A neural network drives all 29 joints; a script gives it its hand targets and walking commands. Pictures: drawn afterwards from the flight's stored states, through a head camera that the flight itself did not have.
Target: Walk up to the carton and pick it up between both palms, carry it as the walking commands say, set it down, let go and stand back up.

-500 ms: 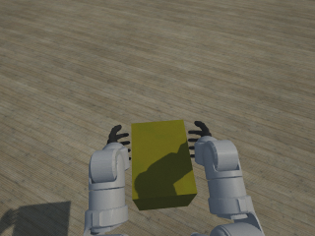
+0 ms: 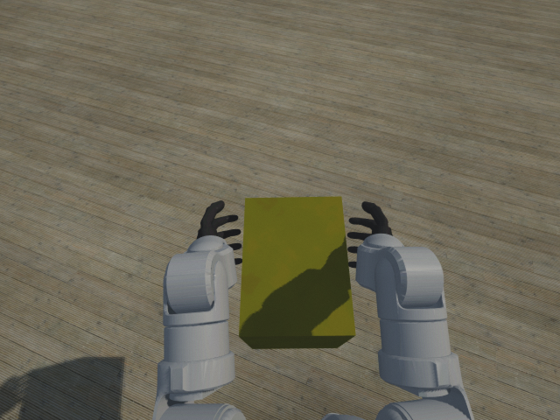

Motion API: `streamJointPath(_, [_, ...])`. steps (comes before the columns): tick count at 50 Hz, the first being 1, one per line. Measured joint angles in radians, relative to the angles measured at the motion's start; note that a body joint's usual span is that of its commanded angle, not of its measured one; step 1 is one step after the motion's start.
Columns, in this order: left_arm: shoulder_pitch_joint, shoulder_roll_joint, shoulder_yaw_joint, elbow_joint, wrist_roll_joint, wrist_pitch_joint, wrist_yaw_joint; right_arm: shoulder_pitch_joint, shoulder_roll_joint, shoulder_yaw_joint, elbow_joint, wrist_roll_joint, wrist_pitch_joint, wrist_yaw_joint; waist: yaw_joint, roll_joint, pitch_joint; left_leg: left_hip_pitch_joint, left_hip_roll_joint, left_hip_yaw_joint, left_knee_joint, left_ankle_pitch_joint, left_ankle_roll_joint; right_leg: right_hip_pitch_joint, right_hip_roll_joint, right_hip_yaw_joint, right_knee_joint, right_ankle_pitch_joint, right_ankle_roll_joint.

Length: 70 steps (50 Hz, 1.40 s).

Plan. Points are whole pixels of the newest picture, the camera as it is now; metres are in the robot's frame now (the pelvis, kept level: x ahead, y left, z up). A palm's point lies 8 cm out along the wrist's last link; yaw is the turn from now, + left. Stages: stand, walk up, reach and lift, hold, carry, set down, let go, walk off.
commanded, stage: carry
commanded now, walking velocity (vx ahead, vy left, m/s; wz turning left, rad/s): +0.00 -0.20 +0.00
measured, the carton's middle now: (294, 277) +0.34 -0.03 -0.02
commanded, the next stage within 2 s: none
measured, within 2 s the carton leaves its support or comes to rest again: neither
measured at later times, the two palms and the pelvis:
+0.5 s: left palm (326, 294) +0.26 -0.05 +0.09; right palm (497, 305) +0.23 -0.27 +0.07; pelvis -0.07 -0.15 +0.00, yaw +1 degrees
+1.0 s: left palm (466, 327) +0.20 -0.20 +0.09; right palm out of the picture +0.18 -0.42 +0.06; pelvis -0.13 -0.31 +0.01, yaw +1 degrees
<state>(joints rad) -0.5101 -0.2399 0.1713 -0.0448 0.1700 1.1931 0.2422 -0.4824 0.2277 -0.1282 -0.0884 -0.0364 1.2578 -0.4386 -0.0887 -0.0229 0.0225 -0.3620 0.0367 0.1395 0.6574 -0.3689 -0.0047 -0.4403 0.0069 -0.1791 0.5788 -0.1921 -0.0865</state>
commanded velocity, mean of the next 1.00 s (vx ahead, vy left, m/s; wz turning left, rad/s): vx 0.00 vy -0.20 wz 0.00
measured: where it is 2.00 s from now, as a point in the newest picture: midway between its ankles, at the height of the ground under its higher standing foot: outside the picture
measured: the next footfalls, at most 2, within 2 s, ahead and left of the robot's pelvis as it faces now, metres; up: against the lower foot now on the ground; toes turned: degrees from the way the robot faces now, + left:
right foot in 0.32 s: +0.02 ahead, -0.26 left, +0.00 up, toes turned -7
left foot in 0.54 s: -0.05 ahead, -0.08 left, +0.00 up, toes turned +10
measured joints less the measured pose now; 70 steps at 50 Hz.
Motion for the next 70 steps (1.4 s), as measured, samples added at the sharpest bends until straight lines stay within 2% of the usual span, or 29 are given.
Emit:
streamJointPath(1, [0.011,0.004,-0.002,-0.008,0.000,-0.001,0.005,-0.004,0.003,0.001,0.019,-0.002,-0.012,0.009,0.009,-0.034,-0.003,0.012,-0.007,0.009,-0.027,0.052,0.028,-0.005,-0.006,0.005,0.012,-0.003,-0.003])
streamJointPath(3, [0.044,0.017,-0.015,-0.017,-0.002,0.006,0.011,-0.014,0.007,0.004,0.064,-0.010,-0.017,0.023,0.042,-0.038,-0.024,0.010,0.018,0.018,-0.030,0.065,0.041,-0.040,0.014,0.031,0.116,-0.143,0.037])
streamJointPath(5, [0.060,0.024,-0.017,-0.005,-0.011,0.024,0.028,-0.022,0.010,-0.001,0.113,-0.032,-0.014,0.049,0.068,0.000,-0.042,0.008,0.057,0.011,-0.040,0.065,0.029,-0.081,0.021,0.057,0.265,-0.211,0.055])
streamJointPath(8, [0.038,0.016,-0.008,-0.003,-0.030,0.059,0.081,-0.014,0.006,-0.006,0.128,-0.056,-0.010,0.100,0.106,0.020,-0.048,0.008,0.094,-0.011,-0.081,0.102,-0.004,-0.093,-0.007,0.110,0.344,-0.190,0.085])
streamJointPath(11, [0.003,0.004,0.001,-0.021,-0.054,0.063,0.141,-0.011,0.005,-0.017,0.112,-0.075,-0.022,0.149,0.140,0.031,-0.042,-0.013,0.139,-0.040,-0.083,0.126,-0.036,-0.058,-0.028,0.132,0.285,-0.191,0.102])
streamJointPath(13, [-0.016,-0.003,0.006,-0.028,-0.061,0.049,0.158,-0.013,0.006,-0.024,0.097,-0.085,-0.026,0.167,0.156,0.033,-0.040,-0.031,0.165,-0.059,-0.075,0.137,-0.061,-0.009,-0.034,0.127,0.178,-0.200,0.111])
streamJointPath(16, [-0.036,-0.011,0.015,-0.015,-0.059,0.032,0.161,-0.019,0.008,-0.034,0.093,-0.109,-0.034,0.186,0.170,0.028,-0.049,-0.067,0.188,-0.078,-0.031,0.135,-0.103,0.087,-0.045,0.102,-0.046,-0.054,0.111])
streamJointPath(17, [-0.032,-0.011,0.008,0.000,-0.061,0.017,0.157,-0.014,0.006,-0.037,0.095,-0.113,-0.040,0.187,0.168,0.047,-0.046,-0.080,0.197,-0.092,-0.006,0.120,-0.097,0.078,-0.033,0.093,-0.037,-0.015,0.108])
streamJointPath(18, [-0.027,-0.010,-0.003,0.024,-0.061,0.006,0.154,-0.003,0.001,-0.039,0.097,-0.112,-0.040,0.185,0.155,0.057,-0.044,-0.095,0.179,-0.100,0.040,0.031,-0.089,0.066,-0.034,0.087,-0.013,-0.018,0.104])
streamJointPath(21, [-0.020,-0.007,-0.039,0.117,-0.054,0.006,0.143,0.040,-0.015,-0.048,0.107,-0.110,-0.010,0.182,0.102,0.060,-0.053,-0.127,0.086,-0.063,0.176,-0.142,-0.060,0.047,-0.064,0.071,0.006,-0.045,0.090])
streamJointPath(25, [-0.021,-0.007,-0.023,0.108,-0.033,0.027,0.102,0.064,-0.026,-0.003,0.068,-0.048,0.025,0.105,0.047,0.041,-0.035,-0.074,0.019,0.000,0.167,-0.107,-0.032,0.022,-0.046,0.056,-0.005,-0.021,0.065])
streamJointPath(27, [-0.032,-0.011,0.004,0.073,-0.007,0.023,0.063,0.042,-0.016,0.003,0.043,-0.021,0.028,0.056,0.023,0.030,-0.021,-0.009,0.007,0.012,0.040,-0.039,-0.021,0.000,-0.021,0.035,0.010,-0.017,0.047])
streamJointPath(28, [-0.032,-0.010,0.013,0.055,0.001,0.014,0.048,0.029,-0.010,0.004,0.040,-0.012,0.020,0.038,0.017,0.007,-0.015,0.002,0.001,0.016,-0.007,0.033,0.018,-0.016,-0.020,0.032,0.028,-0.020,0.039])
streamJointPath(29, [-0.019,-0.006,0.014,0.034,0.004,0.002,0.034,0.019,-0.006,0.009,0.038,-0.001,0.011,0.016,0.020,-0.014,-0.008,-0.001,0.002,0.020,-0.010,0.048,0.042,-0.030,-0.018,0.039,0.053,-0.058,0.044])
streamJointPath(31, [0.016,0.006,0.010,0.012,-0.003,-0.012,0.019,-0.010,0.004,0.009,0.056,0.010,0.008,-0.017,0.043,-0.002,-0.009,-0.011,0.036,0.027,-0.009,0.037,0.049,-0.082,0.005,0.068,0.187,-0.179,0.064])
streamJointPath(33, [0.037,0.015,0.003,0.006,-0.016,-0.013,0.025,-0.026,0.011,0.003,0.079,-0.010,0.006,-0.006,0.068,0.021,-0.011,-0.012,0.072,0.027,-0.030,0.043,0.032,-0.126,0.008,0.095,0.326,-0.205,0.072])
streamJointPath(35, [0.030,0.013,0.002,0.001,-0.038,-0.001,0.064,-0.033,0.013,-0.011,0.088,-0.034,0.005,0.030,0.092,0.020,-0.004,-0.007,0.094,0.017,-0.065,0.074,0.003,-0.137,-0.007,0.119,0.390,-0.178,0.080])
streamJointPath(40, [-0.012,-0.002,0.006,-0.049,-0.059,0.019,0.148,-0.050,0.020,-0.038,0.083,-0.082,-0.032,0.128,0.137,0.026,0.007,-0.041,0.154,-0.034,-0.075,0.117,-0.054,-0.044,-0.029,0.119,0.226,-0.205,0.092])
streamJointPath(43, [-0.024,-0.007,0.009,-0.057,-0.055,0.014,0.153,-0.040,0.016,-0.027,0.075,-0.100,-0.048,0.160,0.163,0.023,-0.011,-0.069,0.175,-0.047,-0.045,0.117,-0.096,0.069,-0.039,0.087,-0.008,-0.087,0.103])
streamJointPath(44, [-0.022,-0.007,0.006,-0.048,-0.055,0.001,0.149,-0.033,0.013,-0.023,0.072,-0.104,-0.055,0.163,0.167,0.046,-0.010,-0.079,0.194,-0.059,-0.025,0.112,-0.103,0.078,-0.023,0.075,-0.025,-0.079,0.107])
streamJointPath(46, [-0.016,-0.006,-0.017,-0.013,-0.068,-0.018,0.152,0.000,0.001,-0.020,0.054,-0.105,-0.055,0.165,0.144,0.079,0.003,-0.105,0.172,-0.089,0.074,-0.044,-0.080,0.076,-0.016,0.052,0.002,-0.094,0.078])
streamJointPath(49, [-0.009,-0.003,-0.045,0.038,-0.074,-0.010,0.143,0.049,-0.018,-0.012,0.034,-0.085,-0.026,0.151,0.107,0.050,0.004,-0.129,0.069,-0.053,0.227,-0.202,-0.057,0.067,-0.057,0.052,0.011,-0.096,0.046])
streamJointPath(54, [-0.019,-0.006,-0.004,0.017,-0.034,-0.005,0.068,0.037,-0.014,0.023,-0.006,-0.022,0.009,0.039,0.032,0.020,0.024,-0.104,0.001,-0.004,0.274,-0.171,-0.039,0.071,-0.037,0.039,-0.039,-0.044,0.010])
streamJointPath(57, [-0.016,-0.006,0.014,0.009,-0.011,-0.029,0.016,0.007,-0.002,0.019,-0.014,-0.005,0.011,-0.014,0.016,-0.006,0.014,-0.061,-0.012,0.002,0.199,-0.144,-0.025,0.057,-0.005,0.020,-0.045,-0.027,-0.018])
streamJointPath(59, [-0.006,-0.002,0.014,-0.004,-0.008,-0.031,0.007,-0.014,0.006,0.008,-0.007,0.000,0.011,-0.028,0.015,-0.022,0.003,-0.015,-0.019,0.000,0.121,-0.132,-0.011,0.050,0.017,0.008,-0.050,-0.017,-0.035])
streamJointPath(62, [0.015,0.007,0.000,-0.016,0.001,-0.014,0.018,-0.028,0.012,-0.003,0.038,-0.012,0.001,0.001,0.010,-0.034,-0.035,0.068,-0.015,0.008,-0.075,0.009,0.025,0.026,0.040,-0.018,-0.035,-0.014,-0.053])
streamJointPath(64, [0.040,0.016,-0.007,-0.010,0.002,-0.001,0.027,-0.020,0.009,0.009,0.085,-0.016,-0.009,0.020,0.028,-0.031,-0.051,0.063,-0.003,0.008,-0.074,0.034,0.038,-0.003,0.037,-0.002,0.046,-0.095,0.004])
streamJointPath(66, [0.054,0.022,-0.003,0.004,-0.001,0.024,0.040,-0.018,0.008,0.017,0.138,-0.021,-0.004,0.035,0.064,0.009,-0.065,0.061,0.037,0.015,-0.074,0.034,0.027,-0.063,0.043,0.047,0.227,-0.190,0.039])
streamJointPath(70, [0.023,0.011,0.000,0.002,-0.047,0.057,0.136,0.003,-0.001,0.011,0.135,-0.038,-0.002,0.099,0.111,0.036,-0.052,0.054,0.091,-0.016,-0.096,0.070,-0.014,-0.088,-0.005,0.118,0.328,-0.184,0.082])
